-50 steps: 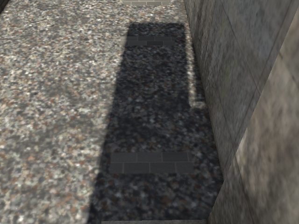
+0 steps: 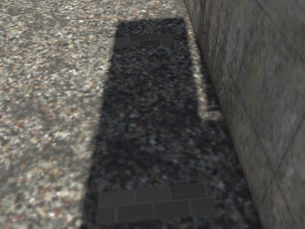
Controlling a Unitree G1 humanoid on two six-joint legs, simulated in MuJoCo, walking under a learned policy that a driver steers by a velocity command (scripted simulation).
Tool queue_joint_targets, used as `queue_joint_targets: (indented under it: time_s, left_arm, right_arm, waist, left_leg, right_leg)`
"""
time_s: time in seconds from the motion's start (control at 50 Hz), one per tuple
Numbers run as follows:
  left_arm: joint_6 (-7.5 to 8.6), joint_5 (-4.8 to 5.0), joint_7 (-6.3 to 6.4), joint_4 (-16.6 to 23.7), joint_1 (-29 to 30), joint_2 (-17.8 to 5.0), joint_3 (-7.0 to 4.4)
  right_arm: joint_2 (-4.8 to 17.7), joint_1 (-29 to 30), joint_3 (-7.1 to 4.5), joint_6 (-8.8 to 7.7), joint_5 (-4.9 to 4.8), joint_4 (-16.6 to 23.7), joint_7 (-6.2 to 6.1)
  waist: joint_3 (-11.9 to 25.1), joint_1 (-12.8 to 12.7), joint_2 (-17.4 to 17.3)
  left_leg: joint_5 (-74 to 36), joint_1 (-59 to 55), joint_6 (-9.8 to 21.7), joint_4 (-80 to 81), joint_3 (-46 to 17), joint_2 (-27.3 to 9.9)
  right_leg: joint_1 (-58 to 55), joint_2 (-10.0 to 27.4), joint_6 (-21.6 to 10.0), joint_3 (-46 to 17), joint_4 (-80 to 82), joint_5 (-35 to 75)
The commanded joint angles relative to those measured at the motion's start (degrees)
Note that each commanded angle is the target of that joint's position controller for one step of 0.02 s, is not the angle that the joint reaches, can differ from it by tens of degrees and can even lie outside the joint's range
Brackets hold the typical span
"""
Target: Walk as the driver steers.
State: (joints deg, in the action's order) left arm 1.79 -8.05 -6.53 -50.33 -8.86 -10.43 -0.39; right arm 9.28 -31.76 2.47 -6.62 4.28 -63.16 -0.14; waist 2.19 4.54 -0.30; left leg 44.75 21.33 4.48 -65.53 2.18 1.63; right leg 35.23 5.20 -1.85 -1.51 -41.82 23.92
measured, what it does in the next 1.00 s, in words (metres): goes down: right foot 0.19 m lower, then left foot 0.20 m lower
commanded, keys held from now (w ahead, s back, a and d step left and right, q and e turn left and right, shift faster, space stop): w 1.00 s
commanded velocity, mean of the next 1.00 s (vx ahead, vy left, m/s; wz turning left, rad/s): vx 0.50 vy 0.00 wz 0.00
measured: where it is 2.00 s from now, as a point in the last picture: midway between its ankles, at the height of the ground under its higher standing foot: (146, 156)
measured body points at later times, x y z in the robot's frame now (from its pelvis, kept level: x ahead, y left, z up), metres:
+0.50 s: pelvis +0.28 -0.04 -0.21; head +0.28 -0.05 +0.24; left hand +0.17 +0.12 -0.35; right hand +0.44 -0.27 -0.33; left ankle +0.46 +0.11 -0.91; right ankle +0.12 -0.18 -0.84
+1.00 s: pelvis +0.64 -0.03 -0.33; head +0.66 -0.03 +0.12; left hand +0.88 +0.20 -0.40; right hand +0.60 -0.29 -0.47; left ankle +0.45 +0.10 -1.01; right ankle +0.77 -0.13 -1.04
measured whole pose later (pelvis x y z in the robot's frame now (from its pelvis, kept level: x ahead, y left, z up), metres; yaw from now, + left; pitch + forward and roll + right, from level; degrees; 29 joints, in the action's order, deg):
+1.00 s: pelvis +0.64 -0.03 -0.33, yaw +0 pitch +3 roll +1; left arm 5.8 -0.1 -1.4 -46.4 3.7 -12.1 -2.5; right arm 12.8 -22.4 -4.3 -3.7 -2.1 -58.9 -1.2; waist 0.7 1.9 -0.1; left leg 30.6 6.0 0.9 -43.3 1.4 -0.7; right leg 33.2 -0.1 -2.6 0.7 -35.7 -6.4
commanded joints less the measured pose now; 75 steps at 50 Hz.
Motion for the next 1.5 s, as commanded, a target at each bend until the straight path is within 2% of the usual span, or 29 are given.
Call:
queue_joint_targets:
  time_s: [0.02, 0.08, 0.1, 0.12, 0.14, 0.18, 0.22, 0.26, 0.32, 0.36, 0.5, 0.52, 0.54, 0.56, 0.6, 0.62, 0.66, 0.7, 0.74, 0.8, 0.9, 0.96, 1.0, 1.02, 1.08, 1.22, 1.4, 1.46, 1.5]
  left_arm:
    - [-0.3, -0.25, -1.36, 3.7, 2.3, -4.2, 1.15]
    - [0.48, 2.07, 0.12, -1.5, -19.6, -9.7, -1.24]
    - [1.75, 1.84, 0.0, -9.1, -37.5, -13.9, -4.19]
    - [1.8, 1.34, -0.92, -7.6, -36.0, -16.6, -4.1]
    - [2.38, 2.95, -1.62, -7.6, -33.6, -17.0, -3.7]
    - [0.91, 2.42, -1.9, -10.3, -32.0, -4.0, -0.87]
    - [3.81, 2.14, -0.21, -6.6, -17.8, 4.4, 2.36]
    - [5.38, 4.91, 1.31, -5.0, -13.5, 0.9, 2.36]
    - [8.02, 2.73, 4.02, -6.4, -15.5, 1.1, 2.97]
    - [8.43, 2.87, 5.46, -6.4, -21.0, -2.8, 2.19]
    - [3.62, 4.77, 5.9, -4.7, -30.0, -4.2, 0.29]
    - [2.79, 4.89, 6.02, -5.1, -31.6, -4.4, -0.24]
    - [0.13, 12.06, 9.63, -5.7, -24.3, -7.1, -3.66]
    - [0.16, 10.84, 10.14, -7.0, -23.6, -4.4, -2.93]
    - [2.72, 10.27, 8.88, -9.1, -20.7, 1.7, -2.73]
    - [4.24, 11.64, 8.55, -5.1, -21.9, 1.6, -2.25]
    - [5.72, 13.5, 8.2, 3.2, -11.6, 0.6, -0.69]
    - [3.59, 12.01, 10.43, 2.9, -3.0, 0.9, -1.18]
    - [2.61, 9.73, 9.96, 3.6, -2.4, 3.2, -0.58]
    - [4.63, 7.35, 8.64, 3.4, -2.1, -1.1, -2.22]
    - [2.75, 8.67, 5.72, 6.9, 12.1, -3.6, -2.2]
    - [3.36, 7.68, 5.16, 1.5, -1.4, -8.3, -4.51]
    - [3.88, 8.02, 4.66, -2.6, -17.9, -17.4, -6.26]
    - [3.79, 8.49, 5.02, -2.7, -21.3, -13.5, -5.53]
    - [4.28, 7.47, 6.03, -0.1, -3.0, -8.5, -3.85]
    - [4.28, 9.2, 7.71, -4.1, -4.4, -8.5, -4.08]
    - [3.63, 10.22, 7.19, -7.6, -9.3, -10.0, -4.64]
    - [4.93, 10.04, 7.2, -4.7, -11.7, -2.3, -2.25]
    - [6.01, 10.65, 7.07, -4.4, -5.7, -9.2, -4.08]
  right_arm:
    - [10.2, -2.7, -1.24, -0.56, 0.54, -0.9, 0.56]
    - [18.8, 6.1, -3.42, 2.08, 2.97, -0.2, 3.5]
    - [16.3, -0.4, -3.73, 2.24, 3.32, -4.6, 6.38]
    - [7.6, -6.2, -3.42, 1.11, 0.45, -3.3, 7.55]
    - [5.2, 8.4, -1.97, -0.54, -1.3, 7.4, 7.91]
    - [8.4, 13.9, -1.28, -0.06, -1.65, 6.1, 4.01]
    - [2.7, 8.5, -0.04, 2.93, 1.86, 11.1, 2.33]
    - [7.6, 10.9, -0.87, 4.13, 1.27, 8.9, 2.53]
    - [9.6, 15.9, -1.01, 3.53, 3.68, 11.2, 3.87]
    - [9.6, 20.1, -1.14, 2.64, 0.02, 11.7, 2.73]
    - [9.1, 40.3, -1.02, 2.6, 0.95, 17.2, 3.48]
    - [8.8, 41.5, -1.0, 2.48, 0.0, 17.1, 3.18]
    - [6.4, 37.5, -2.84, 3.23, -12.94, 20.2, 2.53]
    - [8.4, 22.5, -3.98, 3.79, -13.33, 15.7, 2.04]
    - [13.4, -9.1, -7.22, 5.19, -7.91, 6.5, 0.45]
    - [16.2, -8.8, -7.37, 5.43, -6.19, 6.3, 0.44]
    - [20.8, -7.4, -9.78, 5.41, -6.61, 6.7, 0.54]
    - [8.2, 7.7, -5.79, 2.7, -4.03, 9.1, 0.43]
    - [7.2, 21.7, -4.56, 1.59, -4.37, 11.7, 0.43]
    - [10.7, 22.8, -6.22, 1.29, -4.52, 12.9, -1.42]
    - [11.6, 11.7, -8.5, 1.91, -8.07, 7.6, -2.73]
    - [10.7, 9.4, -8.26, 2.67, -6.99, 6.1, -1.11]
    - [-0.4, 0.6, -4.76, 1.07, -5.07, 7.1, 0.41]
    - [5.3, 4.4, -6.11, -0.35, -6.34, 7.0, 1.12]
    - [9.2, 19.9, -7.73, 0.12, -6.58, 12.9, -1.22]
    - [3.5, 27.0, -6.85, 2.25, -5.31, 16.1, -0.99]
    - [8.0, 29.6, -8.12, 2.07, -5.62, 16.8, 1.13]
    - [17.9, 5.4, -11.19, 1.34, -4.29, 11.4, 0.91]
    - [10.1, 15.1, -8.75, 0.42, -4.53, 14.2, 0.94]
  waist:
    - [-9.6, -0.6, -3.6]
    - [-6.2, -12.3, 1.8]
    - [-0.5, -17.6, 10.5]
    - [7.2, -11.3, 16.3]
    - [4.4, -13.8, 19.8]
    - [-0.5, -12.6, -1.1]
    - [-10.9, -0.3, 0.2]
    - [-10.2, -2.8, 1.2]
    - [-5.7, -4.5, 3.0]
    - [-3.9, -6.8, 0.9]
    - [-12.2, -15.1, 7.8]
    - [-11.5, -16.7, 5.2]
    - [-12.5, -13.0, 4.9]
    - [-6.5, -6.3, 1.0]
    - [3.2, 8.3, -9.7]
    - [10.8, 5.0, -17.1]
    - [20.2, 6.4, -19.5]
    - [5.5, -1.2, 4.2]
    - [-9.1, -9.6, 2.9]
    - [-3.7, -10.6, -4.9]
    - [-6.1, -5.3, -3.6]
    - [1.6, -11.4, -2.4]
    - [20.4, -11.0, 18.8]
    - [22.4, -14.0, 14.4]
    - [3.4, -9.0, 3.2]
    - [-1.1, -5.2, 3.8]
    - [-2.1, -3.6, 4.5]
    - [15.4, 2.2, -19.3]
    - [6.2, 0.1, -7.5]
  left_leg:
    - [-4.0, 11.1, 11.7, 14.8, -21.3, -12.7]
    - [-14.1, 13.3, 7.4, -10.2, -22.2, -11.2]
    - [-17.0, 18.8, 2.5, -40.7, -12.1, -0.7]
    - [-5.5, 39.1, 1.9, -58.0, -6.7, 3.8]
    - [-8.9, 57.5, 3.2, -51.1, -4.4, 2.7]
    - [-16.4, 52.8, 4.0, -59.9, -5.5, -3.6]
    - [-40.9, 51.6, 1.6, -28.7, -15.6, -11.9]
    - [-46.3, 38.6, -1.7, -17.5, -7.9, -11.3]
    - [-61.9, 31.7, -2.2, -4.4, -9.7, -12.3]
    - [-72.3, 32.9, -3.8, 12.1, -11.1, -12.8]
    - [-62.2, 22.1, -2.7, 44.7, -1.4, -10.6]
    - [-60.9, 18.2, -3.2, 47.9, -1.4, -10.4]
    - [-56.4, 5.8, -3.1, 47.4, -6.2, -7.9]
    - [-63.8, -5.4, -1.9, 50.9, -2.9, -7.4]
    - [-90.2, -45.7, 4.4, 38.3, -3.9, -15.2]
    - [-98.1, -59.1, 6.5, 23.1, -8.8, -22.1]
    - [-44.6, -59.3, 15.2, 33.4, -27.7, -29.4]
    - [-30.8, -30.8, 11.6, 43.7, -32.8, -28.8]
    - [-37.2, 0.9, 7.9, 47.9, -22.3, -24.2]
    - [-42.7, 14.6, 5.4, 50.2, -4.5, -11.3]
    - [-55.3, -11.0, 5.2, 49.7, -7.2, -15.6]
    - [-71.5, -17.0, 2.5, 29.6, -2.9, -10.0]
    - [-14.0, 16.5, -2.2, -14.1, -4.2, 2.5]
    - [-12.9, 24.1, -0.8, -18.1, -11.8, 2.0]
    - [-26.6, 24.6, -0.3, -10.7, -6.7, -6.1]
    - [-38.3, 9.9, -2.6, 21.1, -2.8, -7.1]
    - [-39.6, -4.0, 0.0, 37.6, 0.4, -2.7]
    - [-25.3, -44.0, 13.6, 50.5, -43.0, -24.6]
    - [-25.5, -34.4, 9.5, 51.0, -34.6, -21.8]
  right_leg:
    - [-12.2, -1.1, 1.7, 1.8, 9.4, -14.2]
    - [-38.3, -1.4, -1.7, 4.7, 24.6, -7.9]
    - [-54.3, -0.1, -7.0, 4.7, 19.9, -3.9]
    - [-68.5, 6.6, -12.4, -3.8, 1.8, 9.4]
    - [-63.6, 17.2, -19.8, -32.7, 18.4, -35.4]
    - [-46.4, 10.9, -13.0, -13.1, 17.3, -34.5]
    - [-19.2, 17.3, -13.5, -27.1, 17.5, -45.8]
    - [0.3, 8.1, -13.6, -13.9, 19.4, -52.4]
    - [0.8, 4.5, -11.5, -11.0, 13.0, -48.4]
    - [-9.0, 6.1, -9.9, -10.3, 6.6, -45.4]
    - [-21.9, 6.1, -11.0, -16.5, -4.3, -46.2]
    - [-23.5, 6.6, -11.0, -18.3, -5.4, -42.7]
    - [-15.2, 2.0, -7.9, -16.5, -15.2, -33.2]
    - [-14.3, -0.2, -6.4, -12.2, -27.6, -28.6]
    - [17.3, -12.9, 0.3, -3.1, -70.2, -68.6]
    - [34.4, -9.5, 1.6, -4.9, -86.7, -77.1]
    - [47.3, -4.4, 1.8, -6.8, -79.6, -64.0]
    - [42.3, 0.3, 0.0, -5.7, -65.8, -45.6]
    - [28.7, 3.6, 1.0, -6.3, -43.0, -38.6]
    - [-4.9, -0.2, 1.7, -0.8, -11.7, -15.0]
    - [-1.6, -3.0, -0.9, 1.5, 8.5, -19.6]
    - [-18.9, -7.4, -5.0, 5.8, 9.9, -23.5]
    - [-58.3, 16.5, -20.1, -32.2, 11.2, -24.4]
    - [-60.6, 15.7, -19.0, -42.3, 20.0, -40.8]
    - [-33.9, 11.3, -13.6, -24.6, 24.1, -32.0]
    - [-18.4, 5.5, -10.9, -8.1, 31.7, -27.2]
    - [-25.7, 7.1, -7.2, -6.2, 22.7, -24.0]
    - [7.2, -8.6, -0.8, -0.6, -25.0, -53.9]
    - [15.5, -2.3, -3.6, -5.8, -33.3, -47.2]
Velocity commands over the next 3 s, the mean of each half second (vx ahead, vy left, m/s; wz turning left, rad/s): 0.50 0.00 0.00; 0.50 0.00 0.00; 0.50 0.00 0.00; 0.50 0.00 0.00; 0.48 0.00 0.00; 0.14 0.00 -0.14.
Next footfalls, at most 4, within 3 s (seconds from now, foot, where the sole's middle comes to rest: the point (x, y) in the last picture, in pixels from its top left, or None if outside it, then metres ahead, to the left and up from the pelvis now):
0.10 right None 0.16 -0.18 -0.88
0.60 left None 0.48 0.10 -1.07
0.96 right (176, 206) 0.81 -0.13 -1.07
1.42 left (132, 175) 1.04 0.12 -1.07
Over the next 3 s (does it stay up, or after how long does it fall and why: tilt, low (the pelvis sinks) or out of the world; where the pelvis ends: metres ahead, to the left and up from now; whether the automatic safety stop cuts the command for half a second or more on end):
stays up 1.58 0.05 -0.31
